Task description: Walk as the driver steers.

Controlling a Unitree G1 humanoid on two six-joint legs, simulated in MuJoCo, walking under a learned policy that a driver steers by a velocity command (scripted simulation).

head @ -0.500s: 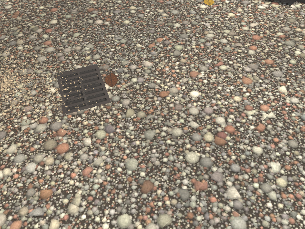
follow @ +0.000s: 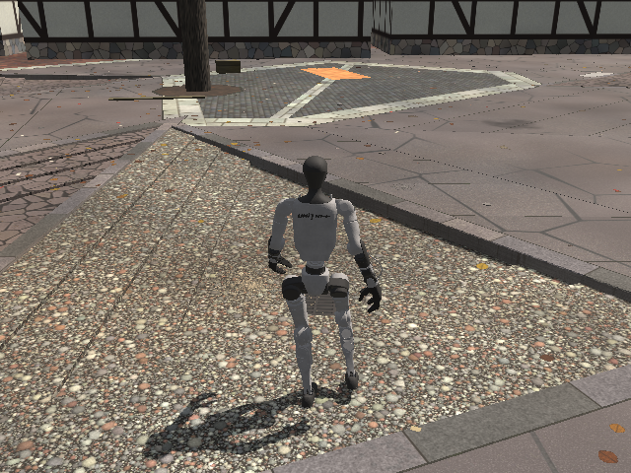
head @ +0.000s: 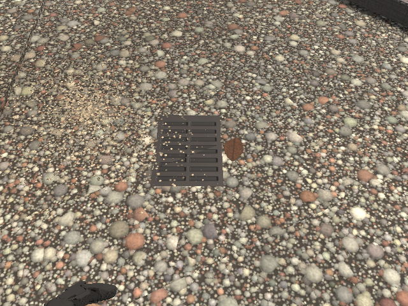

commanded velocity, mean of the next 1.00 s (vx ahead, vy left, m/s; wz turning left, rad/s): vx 0.99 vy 0.00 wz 0.03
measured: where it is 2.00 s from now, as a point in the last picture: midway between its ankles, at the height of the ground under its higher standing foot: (185, 58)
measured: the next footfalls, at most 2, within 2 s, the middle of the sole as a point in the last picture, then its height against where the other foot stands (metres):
right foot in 0.26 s outside the picture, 0.03 m lower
left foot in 0.70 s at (171, 231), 0.03 m lower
